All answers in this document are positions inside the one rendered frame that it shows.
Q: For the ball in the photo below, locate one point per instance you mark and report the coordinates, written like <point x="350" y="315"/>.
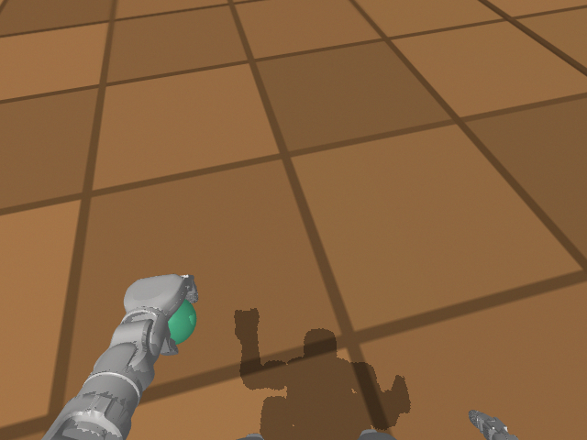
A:
<point x="182" y="323"/>

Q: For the left robot arm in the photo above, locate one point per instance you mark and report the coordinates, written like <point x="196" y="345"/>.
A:
<point x="103" y="408"/>

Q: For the left robot hand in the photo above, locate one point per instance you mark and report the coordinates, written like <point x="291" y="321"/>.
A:
<point x="164" y="293"/>

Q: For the right robot hand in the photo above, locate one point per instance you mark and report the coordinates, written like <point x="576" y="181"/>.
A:
<point x="491" y="428"/>

